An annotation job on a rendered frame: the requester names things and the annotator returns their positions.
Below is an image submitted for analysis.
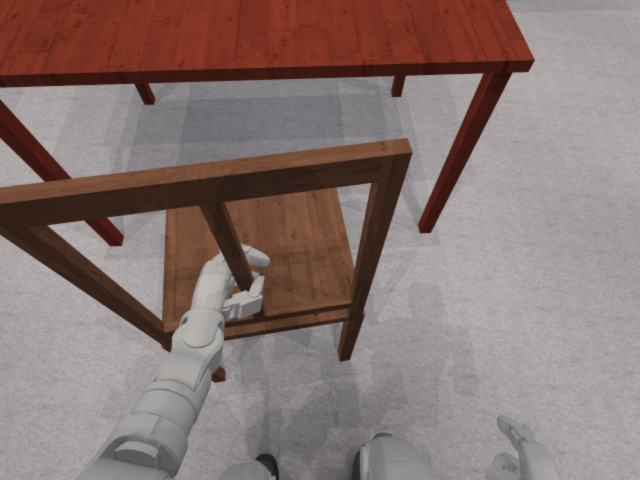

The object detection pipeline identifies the robot right thigh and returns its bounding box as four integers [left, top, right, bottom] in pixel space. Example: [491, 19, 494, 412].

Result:
[360, 437, 438, 480]

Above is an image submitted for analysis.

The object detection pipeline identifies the right robot hand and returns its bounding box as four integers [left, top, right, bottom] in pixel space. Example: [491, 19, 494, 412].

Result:
[486, 415, 562, 480]

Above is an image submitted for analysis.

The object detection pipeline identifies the robot left upper arm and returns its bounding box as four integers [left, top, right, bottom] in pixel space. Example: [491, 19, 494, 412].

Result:
[81, 457, 175, 480]

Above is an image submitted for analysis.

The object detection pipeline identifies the left robot foot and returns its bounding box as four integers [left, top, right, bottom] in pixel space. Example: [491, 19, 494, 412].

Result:
[255, 454, 279, 480]

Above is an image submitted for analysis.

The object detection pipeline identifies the robot left forearm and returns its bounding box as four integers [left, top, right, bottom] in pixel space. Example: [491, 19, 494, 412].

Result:
[76, 308, 225, 480]

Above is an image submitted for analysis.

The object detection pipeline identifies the table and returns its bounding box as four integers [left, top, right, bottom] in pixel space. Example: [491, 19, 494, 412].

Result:
[0, 0, 535, 246]

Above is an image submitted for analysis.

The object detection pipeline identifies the chair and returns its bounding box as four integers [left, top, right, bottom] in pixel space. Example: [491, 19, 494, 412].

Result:
[0, 138, 413, 383]

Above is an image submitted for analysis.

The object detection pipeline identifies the left robot hand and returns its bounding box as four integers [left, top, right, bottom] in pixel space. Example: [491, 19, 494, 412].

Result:
[191, 243, 270, 322]

